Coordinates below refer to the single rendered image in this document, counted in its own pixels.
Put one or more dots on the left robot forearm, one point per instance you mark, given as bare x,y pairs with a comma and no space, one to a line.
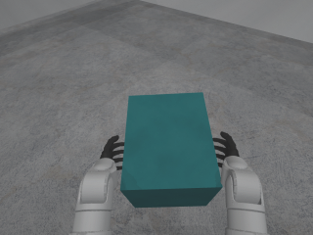
95,198

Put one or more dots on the right robot hand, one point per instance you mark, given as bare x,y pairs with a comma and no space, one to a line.
230,150

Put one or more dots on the right robot forearm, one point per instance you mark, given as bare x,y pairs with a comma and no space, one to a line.
244,198

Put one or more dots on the carton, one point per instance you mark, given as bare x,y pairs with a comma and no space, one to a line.
169,158

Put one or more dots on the left robot hand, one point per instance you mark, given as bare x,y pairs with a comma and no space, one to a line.
109,153

